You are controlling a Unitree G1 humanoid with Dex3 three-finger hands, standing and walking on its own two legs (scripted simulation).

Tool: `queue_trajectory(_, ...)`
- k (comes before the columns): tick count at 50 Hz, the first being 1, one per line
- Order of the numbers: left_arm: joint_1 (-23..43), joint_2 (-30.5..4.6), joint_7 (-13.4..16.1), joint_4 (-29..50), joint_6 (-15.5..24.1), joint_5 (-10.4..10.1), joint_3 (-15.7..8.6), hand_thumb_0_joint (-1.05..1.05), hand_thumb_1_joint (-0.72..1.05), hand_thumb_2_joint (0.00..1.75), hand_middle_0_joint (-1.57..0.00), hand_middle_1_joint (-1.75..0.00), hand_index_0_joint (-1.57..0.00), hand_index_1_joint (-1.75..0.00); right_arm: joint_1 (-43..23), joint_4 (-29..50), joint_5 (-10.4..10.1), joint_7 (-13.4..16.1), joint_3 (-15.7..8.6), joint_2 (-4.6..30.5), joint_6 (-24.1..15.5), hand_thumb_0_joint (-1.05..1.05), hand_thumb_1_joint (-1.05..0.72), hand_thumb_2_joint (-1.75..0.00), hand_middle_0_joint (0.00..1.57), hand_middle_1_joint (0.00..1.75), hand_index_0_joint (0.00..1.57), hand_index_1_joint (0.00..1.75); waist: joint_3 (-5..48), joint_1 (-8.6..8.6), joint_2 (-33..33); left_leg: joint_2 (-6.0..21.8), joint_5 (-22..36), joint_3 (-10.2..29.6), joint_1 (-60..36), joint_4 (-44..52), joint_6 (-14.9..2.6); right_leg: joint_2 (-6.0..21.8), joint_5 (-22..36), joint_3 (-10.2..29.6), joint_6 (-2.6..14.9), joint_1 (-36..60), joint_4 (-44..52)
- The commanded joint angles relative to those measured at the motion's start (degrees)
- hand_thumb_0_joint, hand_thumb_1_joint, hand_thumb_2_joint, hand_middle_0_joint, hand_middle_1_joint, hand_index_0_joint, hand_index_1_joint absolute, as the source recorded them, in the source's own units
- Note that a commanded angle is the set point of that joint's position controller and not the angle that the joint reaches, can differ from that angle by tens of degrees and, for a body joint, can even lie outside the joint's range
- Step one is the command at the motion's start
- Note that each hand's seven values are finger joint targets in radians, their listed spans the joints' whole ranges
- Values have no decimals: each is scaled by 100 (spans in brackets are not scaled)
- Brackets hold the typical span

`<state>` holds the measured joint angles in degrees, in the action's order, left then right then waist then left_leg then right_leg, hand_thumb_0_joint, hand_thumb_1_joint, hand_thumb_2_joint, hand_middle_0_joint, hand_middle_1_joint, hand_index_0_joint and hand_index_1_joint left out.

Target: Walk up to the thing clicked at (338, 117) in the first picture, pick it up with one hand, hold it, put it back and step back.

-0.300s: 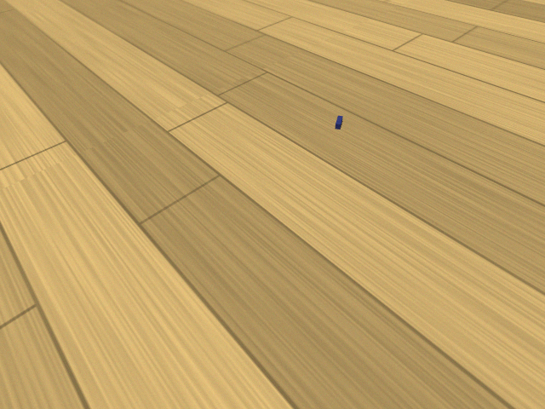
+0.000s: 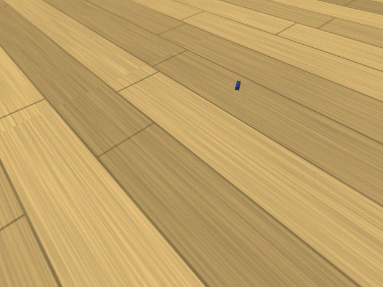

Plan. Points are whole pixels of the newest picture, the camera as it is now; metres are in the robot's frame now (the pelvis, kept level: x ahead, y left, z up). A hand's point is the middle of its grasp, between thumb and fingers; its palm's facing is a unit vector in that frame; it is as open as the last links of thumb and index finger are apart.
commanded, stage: stand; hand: left
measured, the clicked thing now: (237, 85) +1.85 -0.37 -0.76
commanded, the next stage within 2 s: walk up in 0.82 s
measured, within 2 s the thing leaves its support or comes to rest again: neither
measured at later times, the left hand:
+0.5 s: hand out of the picture +0.08 +0.25 -0.16, palm faces -0.02 -0.94 -0.34, open 7.4 cm
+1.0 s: hand out of the picture +0.12 +0.27 -0.14, palm faces -0.21 -0.90 -0.39, open 7.4 cm
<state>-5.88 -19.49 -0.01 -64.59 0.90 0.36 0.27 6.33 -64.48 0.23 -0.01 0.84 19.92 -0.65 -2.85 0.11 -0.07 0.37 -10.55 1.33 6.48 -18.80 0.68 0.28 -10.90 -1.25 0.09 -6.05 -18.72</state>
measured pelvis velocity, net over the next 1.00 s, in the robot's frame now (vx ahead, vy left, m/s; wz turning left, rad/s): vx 0.02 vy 0.00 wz -0.19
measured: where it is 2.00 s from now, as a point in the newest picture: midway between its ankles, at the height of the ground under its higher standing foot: (228, 219)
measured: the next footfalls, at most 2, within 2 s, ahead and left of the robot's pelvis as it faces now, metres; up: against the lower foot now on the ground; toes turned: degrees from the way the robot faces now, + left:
right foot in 1.18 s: +0.14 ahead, -0.22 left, +0.00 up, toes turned -30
left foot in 1.64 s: +0.62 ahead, -0.07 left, +0.00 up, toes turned -37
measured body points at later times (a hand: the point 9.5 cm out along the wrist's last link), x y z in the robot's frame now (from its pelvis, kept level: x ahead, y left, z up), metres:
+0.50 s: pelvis +0.01 +0.00 +0.00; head +0.01 +0.00 +0.45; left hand +0.08 +0.30 -0.13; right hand +0.08 -0.30 -0.13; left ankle +0.00 +0.13 -0.75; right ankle -0.01 -0.12 -0.75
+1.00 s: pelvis +0.02 +0.00 -0.01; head +0.03 -0.02 +0.44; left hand +0.13 +0.32 -0.12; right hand +0.08 -0.34 -0.12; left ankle +0.00 +0.13 -0.75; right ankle +0.01 -0.12 -0.71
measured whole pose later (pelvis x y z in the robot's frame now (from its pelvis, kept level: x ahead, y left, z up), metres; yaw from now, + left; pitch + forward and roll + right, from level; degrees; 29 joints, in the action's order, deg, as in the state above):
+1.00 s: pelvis +0.02 +0.00 -0.01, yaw -11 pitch +1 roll +1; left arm -12.7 -22.5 -4.1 -61.1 -0.9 0.8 -2.5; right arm 7.4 -54.0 2.0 -4.1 -4.8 24.5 -3.2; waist -0.1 1.6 -2.5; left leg 2.3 -15.9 -9.4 6.4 -22.0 -0.7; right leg 3.5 -23.6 -1.2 1.2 -24.1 -47.5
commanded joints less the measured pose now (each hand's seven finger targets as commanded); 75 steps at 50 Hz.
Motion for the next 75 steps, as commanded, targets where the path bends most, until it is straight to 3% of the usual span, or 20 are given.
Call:
queue_trajectory(1,218,-1212,62,316,114,10,-224,0,90,90,-20,-30,-20,-30,-217,350,13,75,-264,1201,-131,0,-90,-90,20,30,20,30,518,-32,-24,683,1077,475,-32,216,-207,739,1047,541,135,192,244)
queue_trajectory(40,178,-1280,70,347,94,19,-261,0,90,90,-20,-30,-20,-30,-189,346,22,79,-273,1195,-124,0,-90,-90,20,30,20,30,491,-13,68,695,1078,467,-164,288,-197,765,999,552,142,192,287)
queue_trajectory(41,-491,-2183,-174,824,108,39,-647,0,90,90,-20,-30,-20,-30,-440,1188,203,-208,-869,2161,-304,0,-90,-90,20,30,20,30,790,17,-453,560,-2054,-43,-834,-894,-436,884,-1737,1661,596,-1204,59)
queue_trajectory(42,-95,-2102,-253,921,118,24,-613,0,90,90,-20,-30,-20,-30,-378,1116,238,-295,-861,2022,-307,0,-90,-90,20,30,20,30,280,257,-323,511,-2757,166,-950,-913,-585,929,-2637,1876,549,-2526,243)
queue_trajectory(44,1233,-1684,-316,1373,134,44,-606,0,90,90,-20,-30,-20,-30,729,1001,185,-339,-942,1975,-295,0,-90,-90,20,30,20,30,75,1111,-576,1171,-3283,777,-2306,138,-936,367,-2021,724,74,-4456,-604)
queue_trajectory(45,1700,-1427,-321,1549,174,34,-565,0,90,90,-20,-30,-20,-30,937,971,177,-323,-1022,2117,-293,0,-90,-90,20,30,20,30,141,1289,-1485,2301,-3073,1890,-2082,1061,-1291,103,-1649,118,177,-4759,-2568)
queue_trajectory(46,1347,-1532,-312,1586,195,96,-560,0,90,90,-20,-30,-20,-30,350,1235,166,-336,-1051,2183,-324,0,-90,-90,20,30,20,30,229,876,-1074,2805,-2566,1998,-1620,1305,-1416,520,-1638,136,158,-4437,-3211)
queue_trajectory(47,891,-1677,-336,1524,199,71,-580,0,90,90,-20,-30,-20,-30,-103,1479,185,-352,-1053,2172,-348,0,-90,-90,20,30,20,30,348,519,-787,2825,-2293,1782,-1293,1288,-1370,768,-1591,177,162,-3908,-3378)
queue_trajectory(50,-93,-1761,-512,1237,91,-24,-654,0,90,90,-20,-30,-20,-30,-582,1713,210,-402,-1023,2054,-438,0,-90,-90,20,30,20,30,486,-14,-676,2205,-2485,541,-685,1177,-1124,1018,-1156,207,39,-3002,-3277)
queue_trajectory(53,-278,-1781,-584,1193,82,-33,-689,0,90,90,-20,-30,-20,-30,-945,1858,213,-535,-1034,2090,-437,0,-90,-90,20,30,20,30,212,-138,-851,1668,-2026,-667,-346,707,-892,1028,-590,-311,-37,-2321,-2666)
queue_trajectory(57,-654,-1819,-488,1008,145,-66,-696,0,90,90,-20,-30,-20,-30,-927,1919,232,-618,-1003,2074,-359,0,-90,-90,20,30,20,30,107,-388,-273,1341,-2523,-1252,967,-275,-886,742,-282,-961,139,-707,-2252)
queue_trajectory(59,-2163,-2310,-292,510,221,-54,-892,0,90,90,-20,-30,-20,-30,-1120,2081,318,-644,-870,1798,-300,0,-90,-90,20,30,20,30,402,-1134,1321,585,-2279,-1592,2769,-3202,-553,471,-1255,-276,494,1233,-1815)
queue_trajectory(60,-2847,-2692,-133,485,228,-1,-1004,0,90,90,-20,-30,-20,-30,-1248,2297,292,-703,-715,1474,-298,0,-90,-90,20,30,20,30,101,-1444,2353,5,-2894,-1368,4100,-4986,-250,1232,-3321,1711,820,1276,-613)
queue_trajectory(61,-2544,-2851,-83,628,230,-56,-992,0,90,90,-20,-30,-20,-30,-1320,2518,151,-813,-709,1649,-327,0,-90,-90,20,30,20,30,3,-1133,2267,-180,-2536,-183,4311,-5262,-46,2077,-4460,4735,1279,967,1275)
queue_trajectory(62,-1898,-2992,-20,848,270,-75,-950,0,90,90,-20,-30,-20,-30,-1394,2472,195,-826,-725,1878,-383,0,-90,-90,20,30,20,30,-281,-847,1649,144,-2334,341,4460,-5293,8,2515,-4726,5561,1587,681,1718)
queue_trajectory(63,-1563,-2884,38,1031,304,-79,-914,0,90,90,-20,-30,-20,-30,-1487,2392,111,-832,-723,1963,-418,0,-90,-90,20,30,20,30,-235,-667,1051,456,-1950,584,4551,-5300,-16,2389,-3896,4901,1579,772,1438)
queue_trajectory(65,-963,-2560,146,1248,389,-127,-822,0,90,90,-20,-30,-20,-30,-940,2136,41,-793,-693,1925,-339,0,-90,-90,20,30,20,30,48,-179,578,715,-1199,656,4065,-4945,-71,1942,-2503,3292,1069,625,787)
queue_trajectory(68,-889,-2268,174,1302,572,-160,-715,0,90,90,-20,-30,-20,-30,-669,2133,172,-838,-718,1855,-194,0,-90,-90,20,30,20,30,-134,8,619,660,-425,450,3180,-4214,-70,1361,-1947,2226,804,-477,906)
queue_trajectory(72,-824,-2374,162,1450,755,-152,-773,0,90,90,-20,-30,-20,-30,-719,2363,250,-970,-781,1836,4,0,-90,-90,20,30,20,30,-444,212,597,476,552,52,2900,-3448,167,934,-1707,1370,836,-1431,1271)
queue_trajectory(75,-1243,-2342,205,1492,779,-110,-818,0,90,90,-20,-30,-20,-30,-987,2556,303,-994,-765,1669,3,0,-90,-90,20,30,20,30,-210,54,301,570,792,128,2668,-2784,265,874,-682,1064,830,-1063,861)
